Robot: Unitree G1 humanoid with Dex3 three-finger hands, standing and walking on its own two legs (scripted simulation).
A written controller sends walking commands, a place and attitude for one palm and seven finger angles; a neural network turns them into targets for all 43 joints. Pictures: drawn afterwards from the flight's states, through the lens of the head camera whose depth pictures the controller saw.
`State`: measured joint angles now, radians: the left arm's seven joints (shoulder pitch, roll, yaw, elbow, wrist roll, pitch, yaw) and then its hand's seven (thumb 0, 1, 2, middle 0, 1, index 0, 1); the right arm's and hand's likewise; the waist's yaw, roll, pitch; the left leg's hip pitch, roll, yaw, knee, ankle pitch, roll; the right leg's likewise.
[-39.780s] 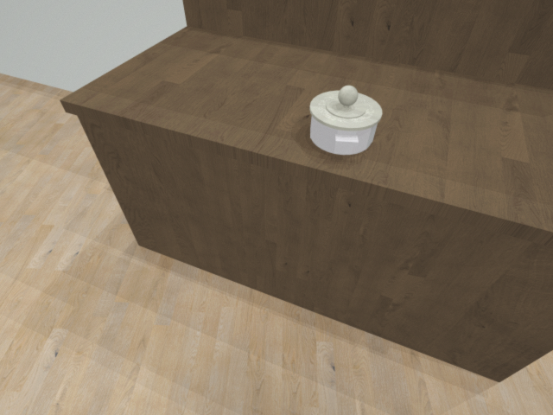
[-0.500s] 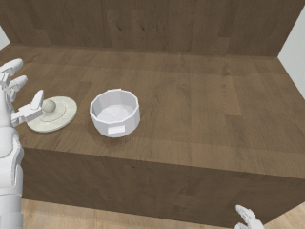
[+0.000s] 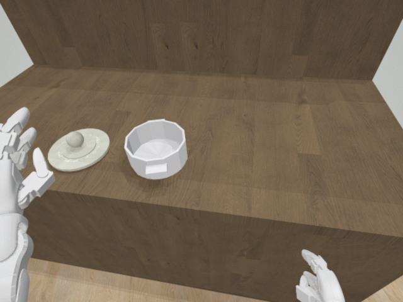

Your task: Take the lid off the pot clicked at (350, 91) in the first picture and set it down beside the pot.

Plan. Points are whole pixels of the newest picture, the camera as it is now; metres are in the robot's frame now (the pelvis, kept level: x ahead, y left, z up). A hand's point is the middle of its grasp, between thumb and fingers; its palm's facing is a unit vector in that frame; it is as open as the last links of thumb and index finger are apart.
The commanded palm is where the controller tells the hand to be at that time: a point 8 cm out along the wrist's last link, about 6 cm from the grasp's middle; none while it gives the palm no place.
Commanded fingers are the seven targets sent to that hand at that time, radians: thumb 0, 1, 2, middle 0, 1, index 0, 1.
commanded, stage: draw the hand back to the body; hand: left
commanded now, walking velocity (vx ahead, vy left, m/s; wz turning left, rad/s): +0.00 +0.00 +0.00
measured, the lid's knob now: (75, 139) +0.51 +0.43 +0.02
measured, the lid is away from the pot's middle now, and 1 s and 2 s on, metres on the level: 0.25 0.25 0.25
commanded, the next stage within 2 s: step back with the hand held close in 0.56 s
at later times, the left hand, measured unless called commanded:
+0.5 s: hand (21, 224) +0.17 +0.27 +0.17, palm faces +0.37 -0.86 -0.35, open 7.4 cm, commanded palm +0.12 +0.32 +0.19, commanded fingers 0.00 0.90 0.90 -0.20 -0.30 -0.20 -0.30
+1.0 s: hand (17, 227) +0.18 +0.30 +0.15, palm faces +0.21 -0.86 -0.46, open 7.4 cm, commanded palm +0.11 +0.35 +0.19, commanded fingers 0.00 0.90 0.90 -0.20 -0.30 -0.20 -0.30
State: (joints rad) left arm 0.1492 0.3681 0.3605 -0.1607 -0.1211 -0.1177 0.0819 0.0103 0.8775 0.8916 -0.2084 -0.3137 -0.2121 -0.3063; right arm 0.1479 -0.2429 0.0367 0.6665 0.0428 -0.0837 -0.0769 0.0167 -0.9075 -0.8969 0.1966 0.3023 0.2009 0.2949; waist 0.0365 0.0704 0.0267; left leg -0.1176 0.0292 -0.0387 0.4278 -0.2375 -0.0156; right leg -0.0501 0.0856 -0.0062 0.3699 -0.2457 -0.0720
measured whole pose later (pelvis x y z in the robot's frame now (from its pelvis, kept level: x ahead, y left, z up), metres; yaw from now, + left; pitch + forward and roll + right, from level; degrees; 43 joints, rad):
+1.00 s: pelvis -0.03 +0.08 -0.01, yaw -2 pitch +0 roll -1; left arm 0.61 0.41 0.38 -0.65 -0.06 -0.20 0.06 0.01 0.89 0.90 -0.21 -0.31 -0.21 -0.30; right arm 0.17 -0.22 0.01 0.53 0.02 -0.06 -0.04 0.02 -0.91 -0.90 0.20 0.30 0.20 0.30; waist 0.00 -0.03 0.09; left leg -0.29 -0.05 0.03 0.51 -0.23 0.08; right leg -0.24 0.00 0.05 0.47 -0.23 0.04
